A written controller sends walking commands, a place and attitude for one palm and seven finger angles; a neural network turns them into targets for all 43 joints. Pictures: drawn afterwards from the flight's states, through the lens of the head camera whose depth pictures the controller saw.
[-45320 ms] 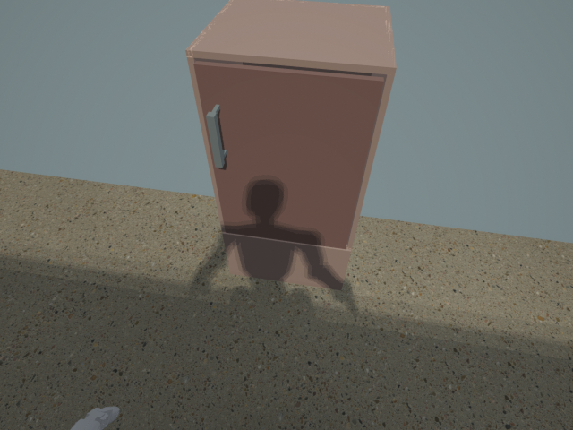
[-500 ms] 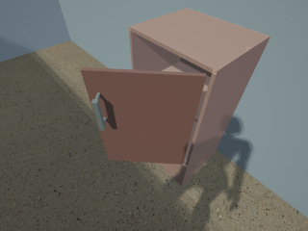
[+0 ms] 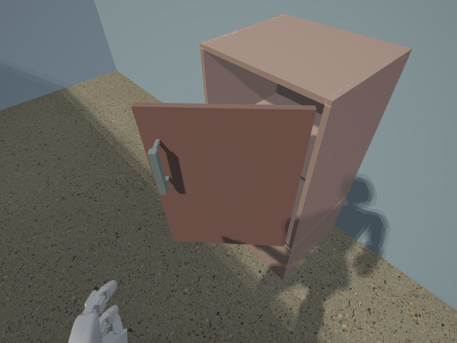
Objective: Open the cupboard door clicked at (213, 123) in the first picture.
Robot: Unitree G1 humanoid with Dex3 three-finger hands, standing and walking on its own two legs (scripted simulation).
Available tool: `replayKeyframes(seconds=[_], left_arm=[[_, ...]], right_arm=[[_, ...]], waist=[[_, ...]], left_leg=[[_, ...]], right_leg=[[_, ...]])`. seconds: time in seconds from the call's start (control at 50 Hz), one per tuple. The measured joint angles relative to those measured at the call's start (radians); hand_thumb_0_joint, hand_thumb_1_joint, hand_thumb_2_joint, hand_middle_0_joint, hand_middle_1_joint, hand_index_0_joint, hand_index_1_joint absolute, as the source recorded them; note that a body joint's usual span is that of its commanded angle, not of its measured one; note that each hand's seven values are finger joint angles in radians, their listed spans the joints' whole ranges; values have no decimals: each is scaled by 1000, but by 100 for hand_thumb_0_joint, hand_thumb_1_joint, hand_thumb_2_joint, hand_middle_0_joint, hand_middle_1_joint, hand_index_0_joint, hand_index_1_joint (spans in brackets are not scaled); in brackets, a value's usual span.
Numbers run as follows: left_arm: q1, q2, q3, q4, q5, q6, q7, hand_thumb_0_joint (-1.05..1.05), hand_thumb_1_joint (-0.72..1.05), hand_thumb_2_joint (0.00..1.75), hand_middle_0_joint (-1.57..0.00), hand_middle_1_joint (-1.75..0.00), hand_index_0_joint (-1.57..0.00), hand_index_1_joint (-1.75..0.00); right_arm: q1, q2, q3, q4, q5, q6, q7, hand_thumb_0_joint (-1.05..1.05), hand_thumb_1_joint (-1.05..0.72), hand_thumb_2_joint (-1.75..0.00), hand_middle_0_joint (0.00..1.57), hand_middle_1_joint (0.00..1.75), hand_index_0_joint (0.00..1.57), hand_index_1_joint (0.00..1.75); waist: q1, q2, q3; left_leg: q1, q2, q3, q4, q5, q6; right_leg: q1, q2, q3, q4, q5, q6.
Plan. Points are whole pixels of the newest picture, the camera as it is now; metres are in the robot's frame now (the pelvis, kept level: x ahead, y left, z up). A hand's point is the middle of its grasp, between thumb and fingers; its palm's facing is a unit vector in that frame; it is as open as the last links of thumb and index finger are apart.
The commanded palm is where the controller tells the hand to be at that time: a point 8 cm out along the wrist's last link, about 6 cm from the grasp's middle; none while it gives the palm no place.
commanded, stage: raise the hand with hooked fingers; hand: left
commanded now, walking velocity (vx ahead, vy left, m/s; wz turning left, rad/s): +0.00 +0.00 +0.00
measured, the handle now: (160, 167) +0.55 +0.20 -0.03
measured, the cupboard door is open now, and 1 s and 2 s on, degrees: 44 44 44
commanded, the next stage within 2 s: move the hooked fingers beside the handle in 1.92 s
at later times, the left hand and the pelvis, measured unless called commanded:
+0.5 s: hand (135, 307) +0.20 +0.18 -0.03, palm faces -0.03 -0.99 -0.12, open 10.2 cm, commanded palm +0.17 +0.24 -0.04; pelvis +0.00 -0.02 -0.10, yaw +1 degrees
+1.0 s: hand (121, 284) +0.24 +0.22 -0.04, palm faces -0.09 -0.99 -0.06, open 13.1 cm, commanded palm +0.23 +0.28 -0.03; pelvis +0.00 -0.01 -0.08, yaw -1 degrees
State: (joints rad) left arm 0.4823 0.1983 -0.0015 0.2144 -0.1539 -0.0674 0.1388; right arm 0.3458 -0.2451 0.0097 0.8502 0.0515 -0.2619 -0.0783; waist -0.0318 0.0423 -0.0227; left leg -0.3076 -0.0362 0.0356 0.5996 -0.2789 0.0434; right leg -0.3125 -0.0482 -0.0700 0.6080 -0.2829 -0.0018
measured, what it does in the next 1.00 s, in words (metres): lowers itself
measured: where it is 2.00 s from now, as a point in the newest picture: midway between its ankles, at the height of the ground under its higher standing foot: outside the picture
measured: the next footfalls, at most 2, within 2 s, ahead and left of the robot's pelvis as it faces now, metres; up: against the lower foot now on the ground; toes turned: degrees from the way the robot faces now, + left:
none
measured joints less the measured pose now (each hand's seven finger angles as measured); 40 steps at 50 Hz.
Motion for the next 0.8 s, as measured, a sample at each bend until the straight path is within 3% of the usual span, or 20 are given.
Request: replayKeyframes(seconds=[0.06, 0.14, 0.18, 0.24, 0.32, 0.38, 0.44, 0.5, 0.56, 0.6, 0.64, 0.68, 0.74, 0.8], left_arm=[[-120, -23, 15, -40, -10, -171, -66, 3, 85, 86, -20, -37, -19, -37], [-195, -58, 57, -21, -45, -413, -267, 2, 75, 82, -20, -42, -20, -42], [-175, -54, 78, -3, -41, -481, -360, 1, 70, 80, -21, -44, -21, -45], [-97, -22, 103, -7, -40, -464, -415, 1, 62, 78, -22, -49, -22, -49], [33, 17, 156, -104, -70, -423, -392, 1, 52, 74, -23, -55, -23, -55], [74, 38, 193, -210, -102, -479, -378, 1, 45, 71, -23, -59, -23, -59], [13, 45, 200, -265, -129, -536, -427, 1, 38, 68, -23, -64, -23, -64], [-99, 59, 190, -242, -137, -498, -515, 1, 31, 65, -23, -68, -23, -68], [-178, 80, 192, -181, -147, -347, -588, 1, 24, 62, -24, -73, -24, -73], [-185, 88, 211, -162, -163, -251, -595, 1, 19, 60, -25, -76, -25, -76], [-158, 86, 243, -170, -181, -206, -565, 1, 15, 58, -25, -79, -25, -79], [-118, 78, 277, -196, -195, -221, -516, 0, 10, 56, -26, -82, -26, -82], [-85, 74, 316, -216, -192, -301, -466, 0, 3, 53, -26, -86, -26, -86], [-101, 88, 325, -177, -183, -373, -478, 0, -4, 50, -26, -91, -26, -91]], right_arm=[[-67, -28, -22, -92, -20, -34, 12, 2, -92, -90, 20, 30, 20, 30], [-149, -19, -52, -218, -42, -31, 63, 1, -91, -90, 20, 30, 20, 30], [-173, -16, -63, -283, -42, -14, 80, 1, -91, -90, 20, 30, 20, 30], [-194, -17, -75, -365, -36, 23, 86, 1, -90, -90, 20, 30, 20, 30], [-205, -11, -77, -402, -38, 48, 72, 1, -90, -90, 20, 30, 20, 30], [-210, 0, -61, -374, -45, 43, 59, 1, -90, -90, 20, 30, 20, 30], [-221, 5, -26, -329, -45, 28, 51, 1, -90, -90, 20, 30, 20, 30], [-226, 25, 7, -299, -32, 28, 45, 1, -90, -90, 20, 30, 20, 30], [-208, 51, 22, -295, -14, 52, 37, 1, -90, -90, 20, 30, 20, 30], [-181, 64, 18, -299, -8, 72, 31, 1, -90, -90, 21, 30, 20, 30], [-147, 69, 6, -302, -7, 83, 26, 1, -90, -90, 21, 30, 20, 30], [-113, 67, -13, -296, -9, 82, 22, 1, -90, -90, 21, 30, 20, 30], [-78, 43, -38, -280, -16, 75, 22, 1, -90, -90, 21, 30, 20, 30], [-73, 2, -46, -269, -17, 67, 24, 1, -90, -90, 20, 30, 20, 30]], waist=[[-19, 2, -45], [-12, -62, -86], [-9, -89, -96], [11, -113, -96], [52, -102, -94], [80, -71, -102], [92, -26, -107], [84, 1, -107], [57, 9, -99], [37, 5, -96], [22, -2, -100], [17, -11, -109], [19, -18, -124], [20, -15, -131]], left_leg=[[-139, -3, -4, 122, -42, -6], [-326, 17, 15, 306, -115, -9], [-403, 28, 13, 391, -154, -12], [-492, 39, 2, 495, -205, -23], [-575, 51, -35, 588, -252, -34], [-626, 54, -71, 637, -272, -38], [-678, 53, -98, 679, -283, -39], [-718, 54, -98, 701, -286, -39], [-720, 56, -79, 686, -280, -36], [-699, 58, -61, 657, -273, -33], [-671, 61, -48, 625, -266, -30], [-644, 62, -40, 597, -261, -29], [-626, 58, -41, 578, -258, -26], [-642, 51, -51, 593, -262, -21]], right_leg=[[-138, 1, 10, 128, -60, -2], [-336, 16, 32, 310, -103, -13], [-412, 24, 30, 392, -144, -18], [-497, 32, 19, 488, -193, -27], [-558, 42, -17, 554, -234, -40], [-586, 46, -52, 577, -252, -45], [-619, 45, -79, 598, -261, -46], [-659, 45, -79, 617, -262, -45], [-673, 46, -60, 613, -254, -41], [-662, 48, -43, 593, -246, -36], [-641, 52, -29, 566, -237, -32], [-619, 54, -21, 540, -230, -30], [-598, 51, -21, 519, -227, -27], [-605, 44, -32, 528, -233, -24]])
